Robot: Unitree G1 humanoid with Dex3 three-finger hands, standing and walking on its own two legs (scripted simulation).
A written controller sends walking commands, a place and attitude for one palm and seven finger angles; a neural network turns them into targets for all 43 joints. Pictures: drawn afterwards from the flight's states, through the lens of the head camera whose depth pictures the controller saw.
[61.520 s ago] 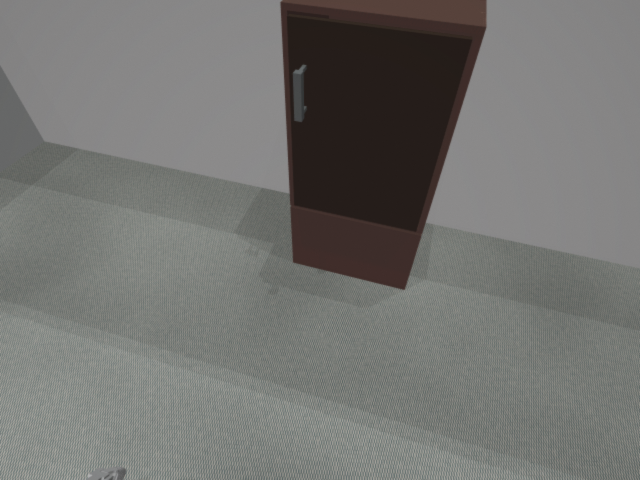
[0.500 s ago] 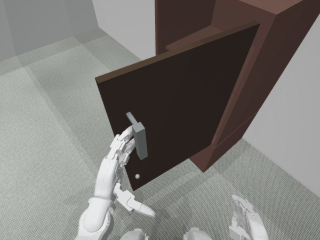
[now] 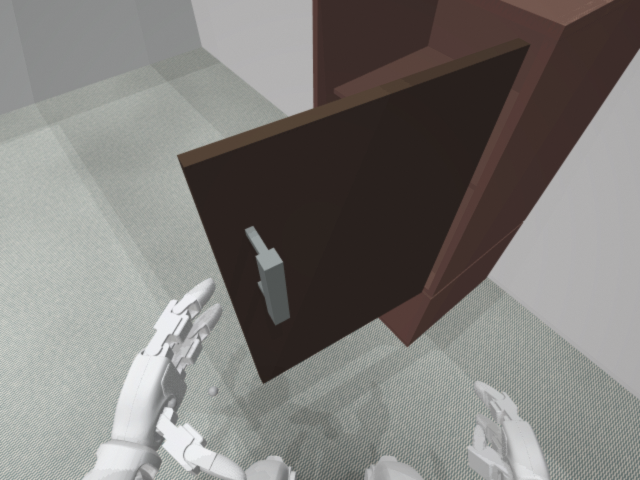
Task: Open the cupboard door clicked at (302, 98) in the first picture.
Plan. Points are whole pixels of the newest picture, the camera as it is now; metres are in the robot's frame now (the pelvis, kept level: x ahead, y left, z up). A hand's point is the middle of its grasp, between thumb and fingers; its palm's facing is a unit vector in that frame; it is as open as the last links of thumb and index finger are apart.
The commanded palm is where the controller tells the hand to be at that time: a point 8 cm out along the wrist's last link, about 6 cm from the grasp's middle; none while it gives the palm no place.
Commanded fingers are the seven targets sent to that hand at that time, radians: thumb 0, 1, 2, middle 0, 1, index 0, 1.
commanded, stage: slide the hand sideways off the handle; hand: left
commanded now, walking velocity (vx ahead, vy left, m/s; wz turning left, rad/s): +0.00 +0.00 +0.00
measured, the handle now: (266, 277) +0.34 +0.08 +0.08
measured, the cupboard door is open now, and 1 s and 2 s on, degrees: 82 82 82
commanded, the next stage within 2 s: draw the hand back to the body in 0.12 s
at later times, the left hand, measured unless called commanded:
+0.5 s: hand (162, 396) +0.19 +0.16 +0.10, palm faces -0.09 -0.99 -0.06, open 16.3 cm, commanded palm +0.17 +0.22 +0.11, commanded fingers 0.00 -0.50 0.30 -0.15 -0.30 -0.15 -0.30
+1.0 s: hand (52, 367) +0.20 +0.23 +0.16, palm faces +0.28 -0.90 -0.34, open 14.1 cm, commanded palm +0.16 +0.28 +0.19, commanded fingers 0.00 0.20 0.60 -0.17 -0.30 -0.17 -0.30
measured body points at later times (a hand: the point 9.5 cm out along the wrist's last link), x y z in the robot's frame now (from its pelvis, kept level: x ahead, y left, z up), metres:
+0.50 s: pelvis +0.00 +0.01 +0.01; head +0.02 +0.00 +0.46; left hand +0.19 +0.21 +0.11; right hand +0.17 -0.22 -0.05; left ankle -0.01 +0.11 -0.66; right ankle +0.01 -0.11 -0.66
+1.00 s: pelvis +0.01 +0.02 +0.06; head +0.00 +0.01 +0.51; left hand +0.18 +0.28 +0.18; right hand +0.18 -0.21 -0.01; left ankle -0.01 +0.11 -0.66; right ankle +0.01 -0.11 -0.66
